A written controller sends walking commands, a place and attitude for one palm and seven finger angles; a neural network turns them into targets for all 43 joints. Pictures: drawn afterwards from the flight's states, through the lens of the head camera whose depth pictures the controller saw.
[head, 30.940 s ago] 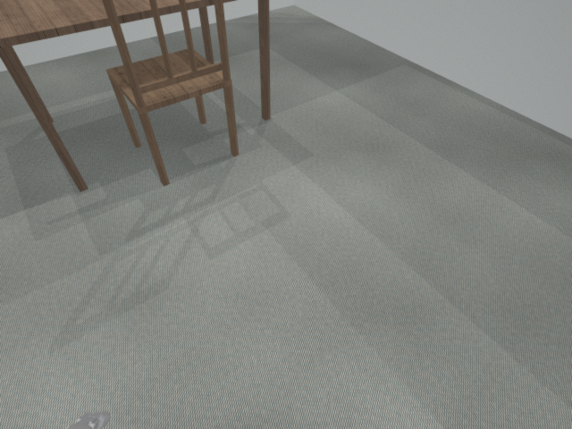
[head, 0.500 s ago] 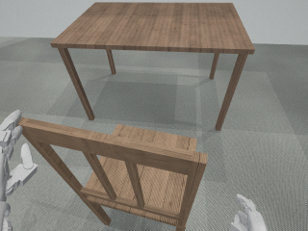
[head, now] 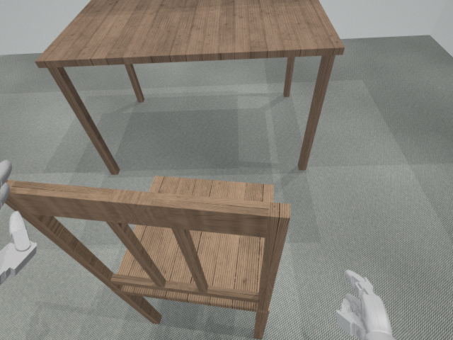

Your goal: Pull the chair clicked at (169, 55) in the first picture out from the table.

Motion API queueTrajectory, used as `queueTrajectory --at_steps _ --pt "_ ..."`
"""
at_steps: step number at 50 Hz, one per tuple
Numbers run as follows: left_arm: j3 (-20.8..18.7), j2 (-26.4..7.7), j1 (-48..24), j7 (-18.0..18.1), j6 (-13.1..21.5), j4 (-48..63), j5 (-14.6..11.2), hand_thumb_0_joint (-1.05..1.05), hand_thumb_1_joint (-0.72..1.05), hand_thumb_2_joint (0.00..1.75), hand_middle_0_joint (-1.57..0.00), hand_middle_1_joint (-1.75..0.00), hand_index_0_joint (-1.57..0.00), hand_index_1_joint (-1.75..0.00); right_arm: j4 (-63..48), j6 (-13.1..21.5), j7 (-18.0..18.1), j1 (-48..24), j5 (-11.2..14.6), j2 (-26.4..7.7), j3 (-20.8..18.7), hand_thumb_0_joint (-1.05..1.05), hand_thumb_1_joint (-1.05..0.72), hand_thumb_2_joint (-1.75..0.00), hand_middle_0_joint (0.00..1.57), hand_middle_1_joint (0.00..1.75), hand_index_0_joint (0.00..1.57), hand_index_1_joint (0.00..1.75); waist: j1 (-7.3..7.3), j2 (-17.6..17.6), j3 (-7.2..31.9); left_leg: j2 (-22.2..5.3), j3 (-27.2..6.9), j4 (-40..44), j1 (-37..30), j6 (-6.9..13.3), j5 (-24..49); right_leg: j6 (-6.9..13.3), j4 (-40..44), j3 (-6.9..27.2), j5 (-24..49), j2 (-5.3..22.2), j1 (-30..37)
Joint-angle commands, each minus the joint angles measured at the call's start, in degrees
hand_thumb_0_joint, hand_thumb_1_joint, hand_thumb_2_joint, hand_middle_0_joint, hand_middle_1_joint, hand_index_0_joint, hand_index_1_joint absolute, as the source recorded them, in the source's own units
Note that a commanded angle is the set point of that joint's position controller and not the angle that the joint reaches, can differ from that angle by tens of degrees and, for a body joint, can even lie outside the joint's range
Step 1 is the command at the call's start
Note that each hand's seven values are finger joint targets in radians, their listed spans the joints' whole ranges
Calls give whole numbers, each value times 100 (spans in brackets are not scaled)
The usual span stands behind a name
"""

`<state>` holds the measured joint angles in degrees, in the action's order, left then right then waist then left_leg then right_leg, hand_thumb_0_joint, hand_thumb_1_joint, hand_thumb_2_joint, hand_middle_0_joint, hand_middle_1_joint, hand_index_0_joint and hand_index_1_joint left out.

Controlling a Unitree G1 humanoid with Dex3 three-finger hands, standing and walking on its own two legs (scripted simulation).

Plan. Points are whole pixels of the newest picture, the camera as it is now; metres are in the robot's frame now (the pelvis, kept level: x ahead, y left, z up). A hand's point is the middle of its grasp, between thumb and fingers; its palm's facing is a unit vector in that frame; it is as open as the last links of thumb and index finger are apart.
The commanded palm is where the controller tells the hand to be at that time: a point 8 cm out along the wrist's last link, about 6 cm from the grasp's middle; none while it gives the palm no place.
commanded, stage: step back with the hand held close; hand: left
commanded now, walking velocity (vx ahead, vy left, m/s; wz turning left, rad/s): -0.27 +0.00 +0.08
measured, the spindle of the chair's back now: (142, 257) +0.28 +0.21 -0.07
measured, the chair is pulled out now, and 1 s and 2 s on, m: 0.62 0.62 0.62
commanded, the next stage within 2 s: stop stepping back and stand still in 2.00 s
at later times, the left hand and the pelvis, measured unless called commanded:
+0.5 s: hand out of the picture +0.12 +0.27 +0.16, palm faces +0.48 -0.72 -0.50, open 7.4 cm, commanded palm +0.07 +0.30 +0.18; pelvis -0.06 -0.01 -0.01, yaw +2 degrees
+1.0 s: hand out of the picture +0.11 +0.26 +0.17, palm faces +0.48 -0.71 -0.51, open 7.4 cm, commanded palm +0.05 +0.30 +0.18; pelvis -0.08 -0.01 -0.02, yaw +2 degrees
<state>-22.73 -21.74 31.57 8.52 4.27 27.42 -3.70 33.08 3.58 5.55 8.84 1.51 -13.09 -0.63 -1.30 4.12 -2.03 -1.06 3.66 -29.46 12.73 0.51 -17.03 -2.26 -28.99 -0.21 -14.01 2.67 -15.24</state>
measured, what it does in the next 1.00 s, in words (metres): shifts its weight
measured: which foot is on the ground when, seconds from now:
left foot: down 0.00-1.00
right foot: down 0.00-1.00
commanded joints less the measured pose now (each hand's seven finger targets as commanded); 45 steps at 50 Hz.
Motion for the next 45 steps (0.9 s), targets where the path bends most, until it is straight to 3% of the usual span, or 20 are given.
queueTrajectory --at_steps 1,5,7,13,15,18,22,23,26,27,28,32,35,38,45 --pt "-929 -1081 336 169 407 1112 3 0 90 90 -20 -30 -20 -30 -832 243 43 -448 30 -562 -212 0 -90 -90 20 30 20 30 -68 100 1022 -921 -720 302 -167 221 2411 231 -11 -31 1307 397 151" --pt "-910 -1086 231 171 465 1075 -39 0 90 90 -20 -30 -20 -30 -799 302 80 -360 52 -585 -235 0 -90 -90 20 30 20 30 -5 -298 958 -684 -657 -60 85 141 1543 419 116 304 1776 615 1" --pt "-893 -1087 147 181 494 1075 -46 0 90 90 -20 -30 -20 -30 -803 337 90 -347 45 -602 -232 0 -90 -90 20 30 20 30 12 -490 930 -581 -679 -153 193 124 1034 465 164 437 1676 696 -156" --pt "-1030 -1271 24 277 622 1331 -6 0 90 90 -20 -30 -20 -30 -786 454 153 -376 35 -648 -197 0 -90 -90 20 30 20 30 -7 5 797 -716 -955 357 695 232 68 305 49 274 582 444 -222" --pt "-953 -1154 5 280 663 1324 10 0 90 90 -20 -30 -20 -30 -817 494 146 -342 28 -639 -169 0 -90 -90 20 30 20 30 -9 23 730 -733 -974 467 986 237 -526 265 44 205 245 371 -175" --pt "-1053 -1273 -9 300 721 1211 51 0 90 90 -20 -30 -20 -30 -797 540 158 -277 22 -665 -192 0 -90 -90 20 30 20 30 21 -125 564 -592 -916 380 1268 222 -1342 348 350 445 -202 459 -285" --pt "-980 -1181 -63 306 776 1181 69 0 90 90 -20 -30 -20 -30 -814 601 113 -189 -26 -664 -161 0 -90 -90 20 30 20 30 31 -253 564 -536 -880 260 1222 212 -1433 386 487 531 -563 518 -519" --pt "-997 -1232 -83 309 781 1201 75 0 90 90 -20 -30 -20 -30 -794 613 126 -200 -16 -694 -176 0 -90 -90 20 30 20 30 42 -34 509 -565 -918 332 1243 223 -1432 383 460 509 -502 490 -514" --pt "-986 -1171 -104 309 846 1253 98 0 90 90 -20 -30 -20 -30 -826 660 112 -199 -34 -679 -160 0 -90 -90 20 30 20 30 10 -28 552 -694 -1027 515 1439 263 -1409 294 227 310 -343 358 -326" --pt "-965 -1152 -110 303 861 1226 98 0 90 90 -20 -30 -20 -30 -839 669 104 -183 -28 -681 -168 0 -90 -90 20 30 20 30 12 -84 520 -693 -1017 508 1550 260 -1564 298 224 324 -483 349 -328" --pt "-1007 -1198 -78 304 870 1160 103 0 90 90 -20 -30 -20 -30 -820 676 114 -186 -20 -710 -187 0 -90 -90 20 30 20 30 23 101 411 -701 -1052 569 1679 269 -1701 321 228 352 -544 340 -319" --pt "-1014 -1185 -156 292 994 1390 130 0 90 90 -20 -30 -20 -30 -858 724 71 -133 -59 -676 -171 0 -90 -90 20 30 20 30 10 -14 481 -677 -1036 417 1829 287 -1759 349 118 375 -374 347 -277" --pt "-1086 -1208 -80 291 1092 1601 125 0 90 90 -20 -30 -20 -30 -832 795 70 -92 -78 -680 -198 0 -90 -90 20 30 20 30 8 241 647 -767 -1145 520 1860 306 -1626 347 -170 260 -62 280 -103" --pt "-1240 -1298 -5 302 1135 1425 135 0 90 90 -20 -30 -20 -30 -805 827 77 -87 -66 -694 -237 0 -90 -90 20 30 20 30 14 296 562 -782 -1162 542 2247 341 -2101 351 -253 316 -326 241 7" --pt "-1202 -1230 2 287 1204 1579 62 0 90 90 -20 -30 -20 -30 -692 874 34 14 -110 -596 -273 0 -90 -90 20 30 20 30 49 -265 830 -511 -906 -179 1506 176 -1324 589 135 693 144 616 -540"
